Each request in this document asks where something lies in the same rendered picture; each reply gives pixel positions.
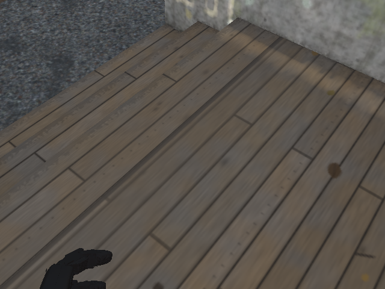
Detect stairs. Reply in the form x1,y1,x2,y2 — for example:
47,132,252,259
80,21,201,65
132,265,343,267
0,21,219,195

